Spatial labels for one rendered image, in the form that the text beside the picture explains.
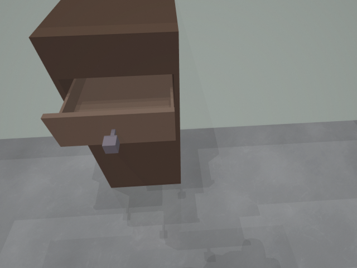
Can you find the handle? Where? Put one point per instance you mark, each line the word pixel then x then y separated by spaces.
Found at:
pixel 111 143

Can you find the cabinet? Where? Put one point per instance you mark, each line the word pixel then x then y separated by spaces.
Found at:
pixel 109 38

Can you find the drawer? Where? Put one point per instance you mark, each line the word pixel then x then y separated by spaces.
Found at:
pixel 139 108

